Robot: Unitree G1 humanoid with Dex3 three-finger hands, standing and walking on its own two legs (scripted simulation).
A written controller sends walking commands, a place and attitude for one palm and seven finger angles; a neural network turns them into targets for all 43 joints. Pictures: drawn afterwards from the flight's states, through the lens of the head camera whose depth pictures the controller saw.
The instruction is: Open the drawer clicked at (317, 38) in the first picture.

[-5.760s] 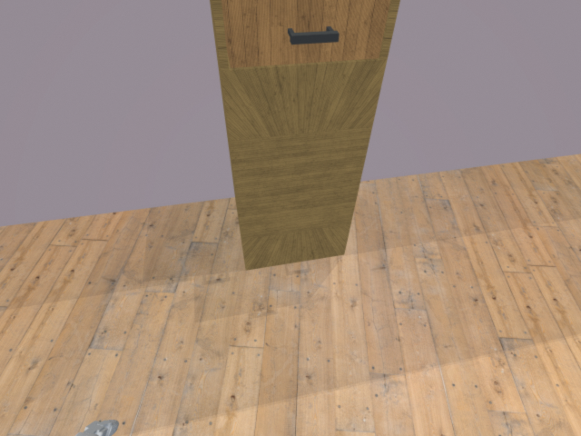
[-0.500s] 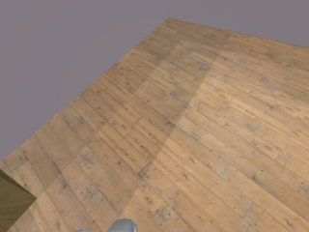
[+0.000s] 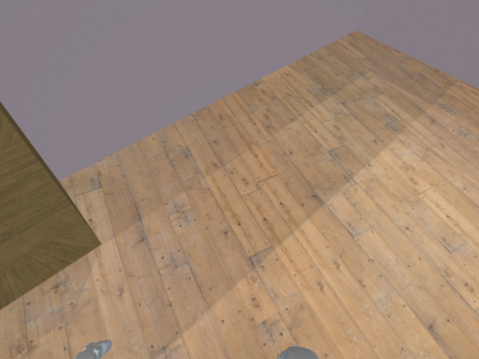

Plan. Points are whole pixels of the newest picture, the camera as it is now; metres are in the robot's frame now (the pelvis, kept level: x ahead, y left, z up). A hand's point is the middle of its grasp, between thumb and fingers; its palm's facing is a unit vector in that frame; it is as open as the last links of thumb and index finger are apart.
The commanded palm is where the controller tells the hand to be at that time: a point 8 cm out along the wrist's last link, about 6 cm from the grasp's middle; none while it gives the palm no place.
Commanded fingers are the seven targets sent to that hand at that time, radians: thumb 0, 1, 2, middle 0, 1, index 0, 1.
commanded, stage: turn to face it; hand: left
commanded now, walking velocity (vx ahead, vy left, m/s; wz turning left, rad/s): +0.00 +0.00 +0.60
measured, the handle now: out of the picture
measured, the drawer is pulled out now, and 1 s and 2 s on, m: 0.00 0.00 0.00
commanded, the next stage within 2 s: take the last steps up to it in 1.18 s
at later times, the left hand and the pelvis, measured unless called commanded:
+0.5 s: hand out of the picture +0.00 +0.17 -0.15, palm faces +0.33 -0.91 -0.27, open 7.4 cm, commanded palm none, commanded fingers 0.00 0.90 0.90 -0.20 -0.30 -0.20 -0.30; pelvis -0.01 -0.04 +0.00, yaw +20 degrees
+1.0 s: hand out of the picture -0.05 +0.24 -0.16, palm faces +0.56 -0.79 -0.24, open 7.4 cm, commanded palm none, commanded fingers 0.00 0.90 0.90 -0.20 -0.30 -0.20 -0.30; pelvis -0.02 +0.01 +0.00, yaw +33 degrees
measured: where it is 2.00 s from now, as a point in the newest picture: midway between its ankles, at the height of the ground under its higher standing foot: outside the picture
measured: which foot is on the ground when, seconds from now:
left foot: down 0.00-0.20, up 0.22-0.62, down 0.64-1.00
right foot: up 0.00-0.18, down 0.20-0.64, up 0.66-1.00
